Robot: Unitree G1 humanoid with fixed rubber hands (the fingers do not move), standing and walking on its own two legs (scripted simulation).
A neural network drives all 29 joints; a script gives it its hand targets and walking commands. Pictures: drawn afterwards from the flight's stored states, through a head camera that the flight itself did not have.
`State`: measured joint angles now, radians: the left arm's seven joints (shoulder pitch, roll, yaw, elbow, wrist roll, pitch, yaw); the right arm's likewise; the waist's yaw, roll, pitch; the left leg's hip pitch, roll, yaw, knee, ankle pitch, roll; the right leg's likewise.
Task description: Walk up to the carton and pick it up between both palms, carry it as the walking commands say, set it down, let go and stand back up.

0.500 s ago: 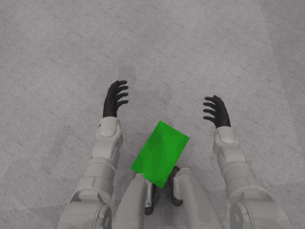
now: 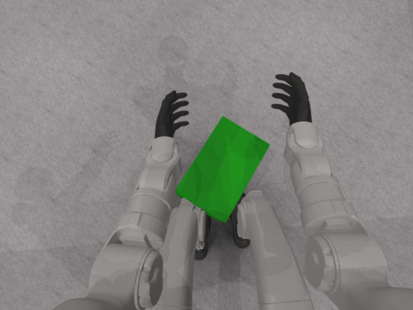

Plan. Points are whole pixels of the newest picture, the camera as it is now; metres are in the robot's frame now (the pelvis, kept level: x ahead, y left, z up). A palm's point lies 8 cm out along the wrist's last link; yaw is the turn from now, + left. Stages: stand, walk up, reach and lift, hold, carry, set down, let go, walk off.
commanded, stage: set down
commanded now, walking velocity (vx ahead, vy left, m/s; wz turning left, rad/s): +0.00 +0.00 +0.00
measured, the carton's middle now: (217, 174) +0.31 -0.01 -0.45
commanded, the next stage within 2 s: none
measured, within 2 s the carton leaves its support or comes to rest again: neither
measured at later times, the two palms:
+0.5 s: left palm (169, 110) +0.47 +0.09 -0.20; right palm (294, 120) +0.43 -0.18 -0.21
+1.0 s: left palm (179, 122) +0.46 +0.09 -0.32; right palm (275, 109) +0.48 -0.16 -0.30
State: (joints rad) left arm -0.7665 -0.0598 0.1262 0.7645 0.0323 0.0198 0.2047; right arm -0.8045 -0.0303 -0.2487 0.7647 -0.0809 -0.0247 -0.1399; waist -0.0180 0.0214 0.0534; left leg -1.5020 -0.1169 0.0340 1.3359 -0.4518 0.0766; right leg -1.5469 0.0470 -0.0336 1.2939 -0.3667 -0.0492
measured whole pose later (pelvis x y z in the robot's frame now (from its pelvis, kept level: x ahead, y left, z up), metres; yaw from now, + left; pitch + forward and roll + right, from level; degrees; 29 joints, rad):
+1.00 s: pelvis -0.03 +0.01 -0.15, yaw -2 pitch +42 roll -2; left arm -1.19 0.02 0.21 1.00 0.11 0.09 0.24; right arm -1.21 -0.18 -0.23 0.99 0.05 0.07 -0.12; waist -0.02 0.01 0.11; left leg -2.05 -0.09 0.09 1.90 -0.58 0.11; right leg -2.10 0.04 -0.07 1.82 -0.46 -0.04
